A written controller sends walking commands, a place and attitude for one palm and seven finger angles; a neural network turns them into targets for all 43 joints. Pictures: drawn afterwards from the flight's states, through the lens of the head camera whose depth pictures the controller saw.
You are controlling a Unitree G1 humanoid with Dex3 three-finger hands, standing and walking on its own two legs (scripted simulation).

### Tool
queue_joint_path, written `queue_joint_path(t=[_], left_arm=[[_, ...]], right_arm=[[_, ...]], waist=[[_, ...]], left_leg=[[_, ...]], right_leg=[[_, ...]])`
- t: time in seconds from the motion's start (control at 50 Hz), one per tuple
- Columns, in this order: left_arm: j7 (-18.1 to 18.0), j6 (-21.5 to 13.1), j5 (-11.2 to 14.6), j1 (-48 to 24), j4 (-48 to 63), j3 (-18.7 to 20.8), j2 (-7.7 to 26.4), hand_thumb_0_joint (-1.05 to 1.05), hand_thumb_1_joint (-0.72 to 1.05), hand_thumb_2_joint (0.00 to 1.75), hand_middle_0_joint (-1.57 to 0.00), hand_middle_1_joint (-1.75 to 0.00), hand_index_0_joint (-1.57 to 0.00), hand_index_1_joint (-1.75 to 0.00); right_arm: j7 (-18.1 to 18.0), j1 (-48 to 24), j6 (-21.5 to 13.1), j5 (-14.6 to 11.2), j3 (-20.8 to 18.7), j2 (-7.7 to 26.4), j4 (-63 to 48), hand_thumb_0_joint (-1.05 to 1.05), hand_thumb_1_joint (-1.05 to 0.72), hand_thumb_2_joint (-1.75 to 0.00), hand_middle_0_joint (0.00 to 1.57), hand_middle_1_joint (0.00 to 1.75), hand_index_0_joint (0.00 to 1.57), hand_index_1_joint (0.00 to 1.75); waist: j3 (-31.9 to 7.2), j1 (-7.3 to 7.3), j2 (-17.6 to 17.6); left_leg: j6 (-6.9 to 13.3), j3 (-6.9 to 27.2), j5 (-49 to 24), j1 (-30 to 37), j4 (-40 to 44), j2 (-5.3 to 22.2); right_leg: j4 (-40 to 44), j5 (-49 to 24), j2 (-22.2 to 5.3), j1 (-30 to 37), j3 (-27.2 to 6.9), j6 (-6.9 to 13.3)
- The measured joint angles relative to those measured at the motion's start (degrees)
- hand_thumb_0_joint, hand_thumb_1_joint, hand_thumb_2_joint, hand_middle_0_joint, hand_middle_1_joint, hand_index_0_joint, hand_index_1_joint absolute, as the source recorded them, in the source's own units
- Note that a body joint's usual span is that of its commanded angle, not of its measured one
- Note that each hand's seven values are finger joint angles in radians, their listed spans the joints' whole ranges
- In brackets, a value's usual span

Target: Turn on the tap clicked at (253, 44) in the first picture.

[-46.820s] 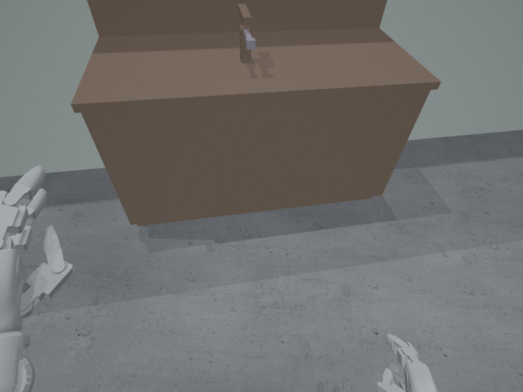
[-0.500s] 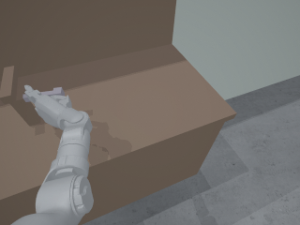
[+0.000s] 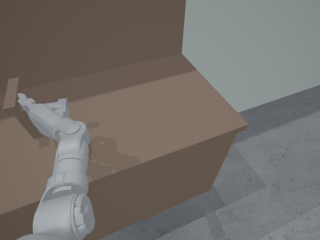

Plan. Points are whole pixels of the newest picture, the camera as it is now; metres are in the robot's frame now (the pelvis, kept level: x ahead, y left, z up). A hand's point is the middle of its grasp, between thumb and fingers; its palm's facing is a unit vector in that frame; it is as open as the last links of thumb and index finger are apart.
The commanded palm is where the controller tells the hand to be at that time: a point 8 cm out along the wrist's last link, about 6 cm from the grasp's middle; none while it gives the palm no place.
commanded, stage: lift the hand up off the lever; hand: left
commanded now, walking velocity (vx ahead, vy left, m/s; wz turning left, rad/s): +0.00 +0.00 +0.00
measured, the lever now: (63, 105) +0.48 +0.30 +0.07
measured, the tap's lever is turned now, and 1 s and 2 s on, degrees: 79 79 79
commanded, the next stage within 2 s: draw the hand back beside the body in 0.88 s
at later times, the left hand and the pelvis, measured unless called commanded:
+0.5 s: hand (68, 102) +0.43 +0.25 +0.13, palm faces +0.85 -0.53 -0.07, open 7.8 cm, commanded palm +0.37 +0.26 +0.14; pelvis +0.00 +0.01 +0.00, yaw +0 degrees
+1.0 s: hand (66, 101) +0.42 +0.24 +0.15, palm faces +0.84 -0.53 -0.06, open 7.8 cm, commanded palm +0.35 +0.25 +0.15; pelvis +0.01 +0.00 +0.01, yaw +0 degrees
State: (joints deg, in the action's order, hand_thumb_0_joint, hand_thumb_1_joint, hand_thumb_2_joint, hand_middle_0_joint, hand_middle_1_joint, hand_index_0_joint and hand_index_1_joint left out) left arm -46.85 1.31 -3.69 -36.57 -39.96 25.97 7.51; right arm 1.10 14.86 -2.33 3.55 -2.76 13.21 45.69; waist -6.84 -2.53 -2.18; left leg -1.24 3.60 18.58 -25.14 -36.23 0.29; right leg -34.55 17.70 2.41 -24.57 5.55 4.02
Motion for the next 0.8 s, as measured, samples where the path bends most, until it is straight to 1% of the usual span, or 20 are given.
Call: queue_joint_path(t=[0.08, 0.14, 0.22, 0.32, 0.4, 0.6, 0.8], left_arm=[[0.15, 0.66, 0.47, -0.34, 0.28, -0.65, -0.45, 0.02, 0.90, 0.90, -0.15, -0.15, -0.15, -0.15], [0.24, 1.34, 0.55, -0.76, -0.17, -0.43, -0.52, 0.02, 0.90, 0.90, -0.15, -0.15, -0.15, -0.15], [0.05, 2.19, 0.22, -1.71, -0.64, -0.39, -0.43, 0.02, 0.90, 0.90, -0.15, -0.15, -0.15, -0.15], [-0.15, 2.71, -0.04, -2.48, 0.23, -1.13, -0.71, 0.02, 0.90, 0.90, -0.15, -0.15, -0.15, -0.15], [-0.18, 3.78, 0.43, -2.69, 0.71, -1.58, -1.25, 0.02, 0.90, 0.90, -0.15, -0.15, -0.15, -0.15], [-0.64, 6.61, 0.53, -1.83, 3.52, -0.95, -1.93, 0.02, 0.90, 0.90, -0.15, -0.15, -0.15, -0.16], [0.37, 8.70, 1.56, 0.48, 7.18, -2.84, -2.38, 0.02, 0.90, 0.90, -0.15, -0.15, -0.15, -0.15]], right_arm=[[-0.16, -1.07, -0.44, -0.14, 0.18, -0.11, -0.18, 0.01, -0.91, -0.90, 0.20, 0.29, 0.20, 0.30], [-0.30, -1.81, -0.49, -0.26, 0.48, -0.34, -0.39, 0.01, -0.91, -0.90, 0.20, 0.29, 0.20, 0.30], [-0.36, -2.50, -0.74, -0.28, 0.73, -0.66, -0.60, 0.01, -0.91, -0.90, 0.20, 0.29, 0.20, 0.30], [-0.13, -2.49, -0.94, -0.20, 0.70, -0.90, -0.60, 0.01, -0.91, -0.90, 0.20, 0.29, 0.20, 0.30], [-0.03, -2.10, -0.75, -0.27, 0.77, -0.96, -0.30, 0.01, -0.91, -0.90, 0.20, 0.29, 0.20, 0.30], [0.04, -1.50, -0.46, -0.30, 0.51, -0.88, -0.05, 0.01, -0.91, -0.90, 0.20, 0.29, 0.20, 0.30], [-0.33, -2.10, -0.69, -0.97, 0.40, -0.46, 0.12, 0.01, -0.91, -0.90, 0.20, 0.29, 0.20, 0.30]], waist=[[0.16, 0.42, -0.04], [0.06, 0.58, 0.01], [0.18, 0.70, 0.07], [0.22, 1.01, 0.03], [0.20, 1.19, -0.02], [0.34, 1.28, -0.28], [0.64, 2.17, -0.38]], left_leg=[[0.07, -0.02, -0.29, 0.51, 0.48, -0.16], [0.13, -0.13, -0.48, 0.78, 0.84, -0.25], [0.19, -0.12, -0.59, 0.80, 0.96, -0.35], [0.27, -0.22, -0.55, 0.70, 0.97, -0.48], [0.39, -0.38, -0.54, 1.15, 1.35, -0.58], [0.46, -0.97, -0.48, 2.51, 2.34, -0.43], [0.36, -0.80, -0.82, 4.90, 3.75, -0.41]], right_leg=[[0.30, -0.18, -0.17, 0.45, -0.02, -0.09], [0.49, -0.29, -0.26, 0.63, -0.13, -0.16], [0.59, -0.37, -0.36, 0.66, -0.12, -0.22], [0.52, -0.30, -0.50, 0.51, -0.22, -0.33], [0.76, -0.24, -0.60, 0.87, -0.38, -0.46], [1.55, -0.31, -0.44, 1.94, -1.00, -0.55], [2.84, -0.49, -0.41, 4.34, -0.86, -0.47]])
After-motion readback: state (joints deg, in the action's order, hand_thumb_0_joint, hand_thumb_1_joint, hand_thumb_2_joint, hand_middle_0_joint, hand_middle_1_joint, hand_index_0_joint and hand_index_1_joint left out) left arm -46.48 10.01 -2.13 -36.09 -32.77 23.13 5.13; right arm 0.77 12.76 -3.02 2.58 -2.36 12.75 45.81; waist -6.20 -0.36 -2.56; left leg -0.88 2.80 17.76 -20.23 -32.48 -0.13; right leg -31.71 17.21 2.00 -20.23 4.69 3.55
